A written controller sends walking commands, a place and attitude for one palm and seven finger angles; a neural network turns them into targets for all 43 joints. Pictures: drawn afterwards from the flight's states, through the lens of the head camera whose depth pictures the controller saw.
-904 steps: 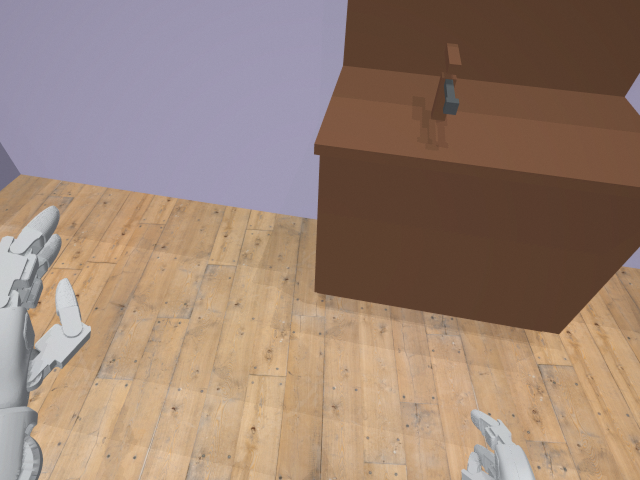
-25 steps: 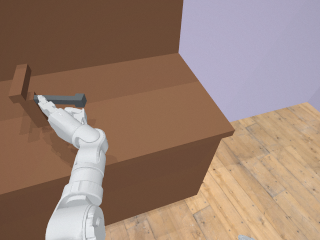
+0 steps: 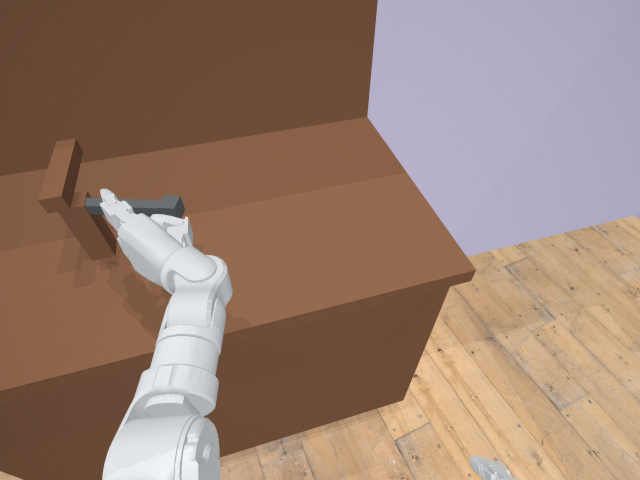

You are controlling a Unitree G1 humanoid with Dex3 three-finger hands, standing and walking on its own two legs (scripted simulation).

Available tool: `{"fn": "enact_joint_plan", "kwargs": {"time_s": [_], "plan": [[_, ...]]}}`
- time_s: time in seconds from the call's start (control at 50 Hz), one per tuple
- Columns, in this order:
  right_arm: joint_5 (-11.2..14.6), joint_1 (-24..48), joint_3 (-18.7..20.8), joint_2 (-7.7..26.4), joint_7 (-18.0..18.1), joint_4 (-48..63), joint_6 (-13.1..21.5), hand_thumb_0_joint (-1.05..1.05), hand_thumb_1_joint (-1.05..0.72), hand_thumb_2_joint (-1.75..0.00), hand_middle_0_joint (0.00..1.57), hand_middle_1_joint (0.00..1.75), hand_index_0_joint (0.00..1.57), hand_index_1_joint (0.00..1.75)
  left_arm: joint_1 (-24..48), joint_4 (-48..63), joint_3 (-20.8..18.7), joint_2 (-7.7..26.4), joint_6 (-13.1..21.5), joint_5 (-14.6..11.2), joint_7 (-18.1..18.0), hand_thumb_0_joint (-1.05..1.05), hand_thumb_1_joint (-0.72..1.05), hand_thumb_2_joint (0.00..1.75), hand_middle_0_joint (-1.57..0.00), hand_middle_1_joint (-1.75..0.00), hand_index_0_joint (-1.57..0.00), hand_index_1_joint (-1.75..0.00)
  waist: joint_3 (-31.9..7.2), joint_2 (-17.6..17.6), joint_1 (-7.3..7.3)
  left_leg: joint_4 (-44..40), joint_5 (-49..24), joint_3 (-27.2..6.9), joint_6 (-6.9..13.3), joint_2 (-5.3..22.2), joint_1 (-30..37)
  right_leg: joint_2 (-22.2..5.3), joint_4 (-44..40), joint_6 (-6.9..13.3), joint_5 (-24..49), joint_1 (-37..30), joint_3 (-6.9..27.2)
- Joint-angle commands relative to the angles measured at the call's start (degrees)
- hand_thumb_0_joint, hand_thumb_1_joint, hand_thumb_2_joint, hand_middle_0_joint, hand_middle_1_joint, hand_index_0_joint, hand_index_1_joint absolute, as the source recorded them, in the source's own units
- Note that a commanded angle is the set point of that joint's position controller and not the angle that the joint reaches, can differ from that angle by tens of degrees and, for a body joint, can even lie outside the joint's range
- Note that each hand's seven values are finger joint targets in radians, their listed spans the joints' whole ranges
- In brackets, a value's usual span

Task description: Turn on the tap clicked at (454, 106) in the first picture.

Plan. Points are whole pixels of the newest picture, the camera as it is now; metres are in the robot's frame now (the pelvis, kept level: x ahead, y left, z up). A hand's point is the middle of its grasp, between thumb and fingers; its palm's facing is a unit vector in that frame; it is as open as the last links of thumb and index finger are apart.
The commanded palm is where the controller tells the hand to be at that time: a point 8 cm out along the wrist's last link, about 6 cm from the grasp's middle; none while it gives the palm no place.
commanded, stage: lift the hand up off the lever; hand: left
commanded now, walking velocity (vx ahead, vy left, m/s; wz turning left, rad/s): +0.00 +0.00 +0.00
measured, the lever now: (171, 208) +0.47 +0.24 +0.09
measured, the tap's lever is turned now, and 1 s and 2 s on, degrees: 71 71 71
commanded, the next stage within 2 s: draw the hand back beside the body in 1.32 s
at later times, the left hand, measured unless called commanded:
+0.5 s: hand (164, 223) +0.39 +0.21 +0.14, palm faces +0.82 -0.57 -0.05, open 7.8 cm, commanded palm +0.34 +0.22 +0.13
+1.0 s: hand (165, 213) +0.39 +0.21 +0.15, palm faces +0.80 -0.59 -0.04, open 7.8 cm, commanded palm +0.34 +0.22 +0.15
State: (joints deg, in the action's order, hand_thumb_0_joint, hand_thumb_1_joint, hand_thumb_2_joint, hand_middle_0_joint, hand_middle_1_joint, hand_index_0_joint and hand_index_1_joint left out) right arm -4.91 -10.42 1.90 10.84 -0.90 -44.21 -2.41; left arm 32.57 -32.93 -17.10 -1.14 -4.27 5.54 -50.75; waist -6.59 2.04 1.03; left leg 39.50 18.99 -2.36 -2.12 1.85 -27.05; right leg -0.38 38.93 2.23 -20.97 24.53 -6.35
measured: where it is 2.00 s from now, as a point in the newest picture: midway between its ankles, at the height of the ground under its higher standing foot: outside the picture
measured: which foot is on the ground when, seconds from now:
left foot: down 0.00-1.00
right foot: down 0.00-1.00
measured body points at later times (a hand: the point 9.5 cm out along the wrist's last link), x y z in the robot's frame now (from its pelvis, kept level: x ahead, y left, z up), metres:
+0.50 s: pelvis +0.00 -0.01 +0.01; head -0.01 -0.02 +0.46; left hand +0.34 +0.24 +0.14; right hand +0.15 -0.25 -0.11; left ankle +0.01 +0.14 -0.72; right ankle -0.01 -0.09 -0.72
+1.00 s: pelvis +0.01 +0.00 +0.01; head +0.00 -0.01 +0.46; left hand +0.35 +0.24 +0.15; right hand +0.17 -0.22 -0.10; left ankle +0.01 +0.14 -0.72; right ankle -0.01 -0.09 -0.72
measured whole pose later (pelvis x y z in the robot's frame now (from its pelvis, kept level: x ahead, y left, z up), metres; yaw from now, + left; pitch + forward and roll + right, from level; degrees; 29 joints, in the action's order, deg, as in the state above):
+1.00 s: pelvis +0.01 +0.00 +0.01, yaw -1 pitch +2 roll +0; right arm -3.4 -7.8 1.4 10.8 0.3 -44.8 -1.2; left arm 27.9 -20.6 -14.5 -1.7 -13.1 2.7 -47.9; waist -4.8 1.9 -1.5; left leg 33.0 17.1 -1.3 -1.8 1.6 -18.3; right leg -0.5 32.8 1.8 -19.0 16.2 -5.4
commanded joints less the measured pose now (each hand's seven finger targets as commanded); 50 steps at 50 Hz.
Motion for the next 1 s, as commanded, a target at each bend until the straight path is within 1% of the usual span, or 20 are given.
{"fn": "enact_joint_plan", "kwargs": {"time_s": [0.0,0.1,0.12,0.2,0.28,0.3,0.36,0.4,0.42,0.52,0.6,0.64,0.68,0.7,0.74,0.78,0.8,0.84,0.9,0.98], "plan": [[0.4,3.9,2.2,7.0,0.8,7.2,2.2,0.0,-0.9,-0.9,0.2,0.3,0.2,0.3,21.9,13.3,-0.9,11.1,2.5,2.3,-0.4,0.0,0.9,0.9,-0.15,-0.15,-0.15,-0.15,-16.9,-4.3,-0.88,-3.6,-16.7,2.0,2.5,-2.5,5.8,0.1,-6.0,-0.7,20.5,-10.2,2.2],[0.9,4.4,2.1,7.1,1.1,7.3,2.5,0.0,-0.9,-0.9,0.2,0.3,0.2,0.3,20.6,14.1,0.0,10.7,1.8,1.6,1.0,0.0,0.9,0.9,-0.15,-0.15,-0.15,-0.15,-15.0,-4.3,-0.29,-4.1,-15.8,2.4,2.7,-2.5,6.3,-0.1,-7.3,-1.0,20.2,-10.5,2.4],[1.0,4.6,1.8,6.9,1.1,7.4,2.7,0.0,-0.9,-0.9,0.2,0.3,0.2,0.3,22.0,14.6,2.0,8.9,1.8,1.1,1.4,0.0,0.9,0.9,-0.15,-0.15,-0.15,-0.15,-13.9,-4.2,0.16,-4.5,-15.1,2.5,2.9,-2.6,6.4,-0.3,-7.8,-1.2,19.8,-10.0,2.6],[1.3,5.0,2.1,7.1,1.5,7.3,3.4,0.0,-0.9,-0.9,0.2,0.3,0.2,0.3,20.6,16.9,1.1,10.2,1.9,0.5,2.2,0.0,0.9,0.9,-0.15,-0.15,-0.15,-0.15,-14.6,-2.9,-0.45,-5.0,-15.2,2.6,2.9,-2.7,7.6,-0.2,-8.5,-1.1,19.6,-11.1,2.7],[1.4,5.7,1.8,6.9,1.6,7.6,4.0,0.0,-0.9,-0.9,0.2,0.3,0.2,0.3,21.1,18.9,4.2,7.8,1.7,0.1,2.8,0.0,0.9,0.9,-0.15,-0.15,-0.15,-0.15,-14.1,-2.8,-0.06,-5.3,-15.4,2.9,3.0,-2.9,8.8,-0.5,-9.0,-1.3,20.3,-11.1,2.9],[1.5,5.7,2.0,7.1,1.8,7.3,4.0,0.0,-0.9,-0.9,0.2,0.3,0.2,0.3,19.6,18.3,1.5,10.1,1.5,-0.2,2.7,0.0,0.9,0.9,-0.15,-0.15,-0.15,-0.15,-13.9,-3.2,-0.84,-5.9,-14.9,2.5,2.8,-2.8,8.6,-0.2,-9.2,-1.1,18.8,-11.5,2.5],[1.8,6.9,1.5,7.0,2.2,7.3,4.0,0.0,-0.9,-0.9,0.2,0.3,0.2,0.3,20.9,17.0,1.8,10.2,0.9,-0.8,3.0,0.0,0.9,0.9,-0.15,-0.15,-0.15,-0.15,-11.5,-5.7,-0.36,-6.5,-12.6,2.7,3.1,-2.9,7.7,-0.8,-10.7,-1.6,16.7,-11.2,3.2],[1.9,7.6,1.6,7.0,2.4,7.1,4.1,0.0,-0.9,-0.9,0.2,0.3,0.2,0.3,22.5,18.6,1.0,11.4,0.9,-0.2,2.9,0.0,0.9,0.9,-0.15,-0.15,-0.15,-0.15,-12.2,-1.8,-0.95,-7.2,-12.2,2.6,2.9,-2.8,9.0,-0.5,-10.9,-1.1,14.2,-10.9,3.1],[1.7,7.5,1.4,6.6,2.2,7.2,4.4,0.0,-0.9,-0.9,0.2,0.3,0.2,0.3,23.9,19.8,3.4,9.4,1.0,0.1,2.8,0.0,0.9,0.9,-0.15,-0.15,-0.15,-0.15,-12.7,-0.9,-0.64,-7.1,-13.3,2.6,2.9,-2.8,9.9,-0.4,-10.4,-0.9,15.3,-10.6,3.0],[1.8,7.9,1.4,6.7,2.3,7.1,4.4,0.0,-0.9,-0.9,0.2,0.3,0.2,0.3,21.5,16.7,2.2,9.8,0.2,-0.4,3.0,0.0,0.9,0.9,-0.15,-0.15,-0.15,-0.15,-11.8,-4.2,-0.99,-7.7,-12.2,2.4,2.8,-2.6,9.5,-0.3,-11.1,-1.1,13.5,-10.7,2.7],[2.0,8.4,1.2,6.9,2.6,6.7,4.4,0.0,-0.9,-0.9,0.2,0.3,0.2,0.3,24.4,16.4,1.8,10.6,-0.4,-0.5,3.2,0.0,0.9,0.9,-0.15,-0.15,-0.15,-0.15,-11.1,-3.3,-0.98,-8.5,-11.1,2.0,2.7,-2.5,9.9,-0.2,-11.8,-0.9,11.5,-10.4,2.7],[1.8,8.1,1.2,6.5,2.2,6.9,4.8,0.0,-0.9,-0.9,0.2,0.3,0.2,0.3,25.3,18.3,4.3,8.0,-0.5,-0.1,3.0,0.0,0.9,0.9,-0.15,-0.15,-0.15,-0.15,-12.9,-0.6,-0.98,-8.2,-14.0,2.2,2.5,-2.4,11.7,0.0,-10.7,-0.5,14.2,-10.6,2.3],[1.6,7.7,1.4,6.7,1.8,7.1,4.8,0.0,-0.9,-0.9,0.2,0.3,0.2,0.3,24.1,19.2,5.3,6.9,-1.0,-0.1,3.0,0.0,0.9,0.9,-0.15,-0.15,-0.15,-0.15,-14.3,-1.6,-0.97,-7.6,-17.5,2.2,2.4,-2.2,12.9,0.2,-9.8,-0.3,17.8,-11.3,1.9],[1.7,7.7,1.6,6.8,1.8,7.1,4.6,0.0,-0.9,-0.9,0.2,0.3,0.2,0.3,21.8,19.4,3.6,8.0,-1.4,-0.4,3.0,0.0,0.9,0.9,-0.15,-0.15,-0.15,-0.15,-14.9,-1.4,-1.99,-8.0,-18.8,1.7,2.0,-2.1,13.0,0.4,-9.4,-0.1,18.3,-12.1,1.5],[1.8,7.8,1.5,6.7,1.5,7.6,4.5,0.0,-0.9,-0.9,0.2,0.3,0.2,0.3,20.5,20.6,5.7,5.5,-2.4,-1.0,3.2,0.0,0.9,0.9,-0.15,-0.15,-0.15,-0.15,-14.7,-3.0,-1.7,-7.6,-21.3,2.3,2.0,-2.0,13.5,0.2,-9.2,-0.3,21.6,-12.9,1.4],[1.8,8.1,1.5,6.7,1.5,8.0,4.3,0.0,-0.9,-0.9,0.2,0.3,0.2,0.3,19.5,22.1,5.4,5.6,-3.4,-1.3,3.1,0.0,0.9,0.9,-0.15,-0.15,-0.15,-0.15,-15.4,-4.9,-2.29,-7.8,-22.6,2.4,1.9,-2.0,13.6,0.1,-9.1,-0.5,23.6,-14.4,1.4],[1.8,8.5,1.7,6.9,1.6,8.0,4.0,0.0,-0.9,-0.9,0.2,0.3,0.2,0.3,17.5,22.2,2.6,8.3,-3.8,-1.5,3.0,0.0,0.9,0.9,-0.15,-0.15,-0.15,-0.15,-15.3,-4.3,-3.14,-8.2,-23.2,2.2,1.8,-2.0,13.6,0.2,-9.2,-0.3,23.7,-15.0,1.3],[2.0,9.4,1.2,6.5,1.5,8.0,3.8,0.0,-0.9,-0.9,0.2,0.3,0.2,0.3,19.0,23.5,4.4,6.8,-4.9,-1.5,2.9,0.0,0.9,0.9,-0.15,-0.15,-0.15,-0.15,-13.4,-4.4,-2.72,-8.5,-22.3,2.6,1.9,-2.0,13.3,-0.1,-9.7,-0.5,23.0,-14.5,1.4],[1.9,10.2,1.4,6.5,1.7,7.8,3.8,0.0,-0.9,-0.9,0.2,0.3,0.2,0.3,19.3,26.1,2.6,9.3,-5.4,-0.9,2.5,0.0,0.9,0.9,-0.15,-0.15,-0.15,-0.15,-14.1,-3.2,-3.41,-8.9,-22.2,2.4,1.7,-1.8,14.1,0.1,-10.1,-0.2,21.8,-15.0,1.5],[1.8,10.8,1.2,6.2,1.4,7.8,4.3,0.0,-0.9,-0.9,0.2,0.3,0.2,0.3,20.2,28.2,6.4,6.0,-5.8,-0.3,2.7,0.0,0.9,0.9,-0.15,-0.15,-0.15,-0.15,-14.2,-1.7,-2.93,-8.6,-23.0,2.6,1.7,-1.7,15.6,0.1,-10.0,0.0,22.0,-14.5,1.6]]}}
